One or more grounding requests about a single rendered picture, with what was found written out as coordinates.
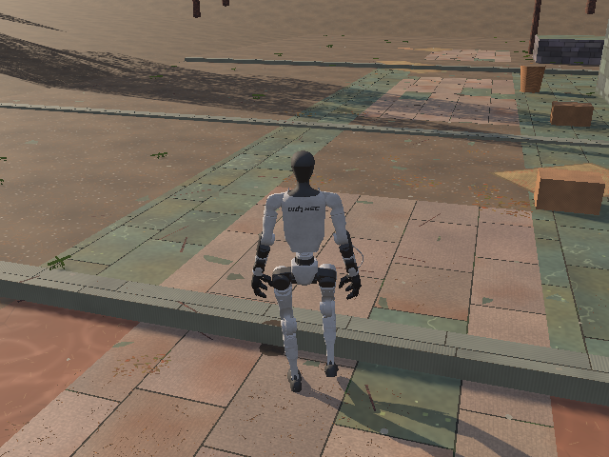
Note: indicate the robot right hand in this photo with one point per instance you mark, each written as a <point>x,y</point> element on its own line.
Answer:
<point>355,285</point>

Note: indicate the right robot thigh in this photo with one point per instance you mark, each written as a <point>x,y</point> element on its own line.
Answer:
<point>327,276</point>

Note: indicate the robot right forearm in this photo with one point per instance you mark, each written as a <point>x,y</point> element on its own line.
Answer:
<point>349,258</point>

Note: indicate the right robot upper arm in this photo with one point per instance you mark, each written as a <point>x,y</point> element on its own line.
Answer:
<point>334,201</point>

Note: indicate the robot left forearm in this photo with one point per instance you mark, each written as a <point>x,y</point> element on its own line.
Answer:
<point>260,258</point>

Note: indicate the left robot upper arm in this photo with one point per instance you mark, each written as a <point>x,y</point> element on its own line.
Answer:
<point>273,202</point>

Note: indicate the robot left hand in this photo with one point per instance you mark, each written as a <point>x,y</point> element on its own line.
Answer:
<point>256,283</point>

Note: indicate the robot right shin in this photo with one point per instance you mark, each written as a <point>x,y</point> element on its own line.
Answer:
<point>329,328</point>

